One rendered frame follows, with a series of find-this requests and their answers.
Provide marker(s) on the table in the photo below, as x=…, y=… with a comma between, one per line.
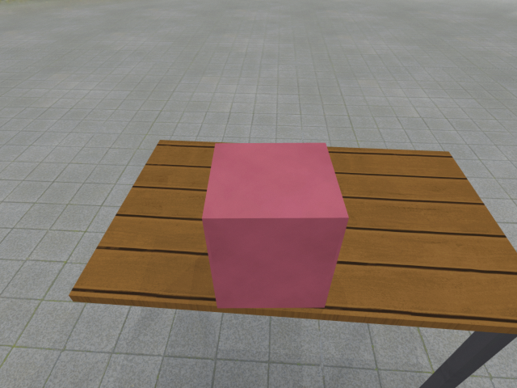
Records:
x=420, y=249

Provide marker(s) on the carton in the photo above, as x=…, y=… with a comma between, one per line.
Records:
x=274, y=221

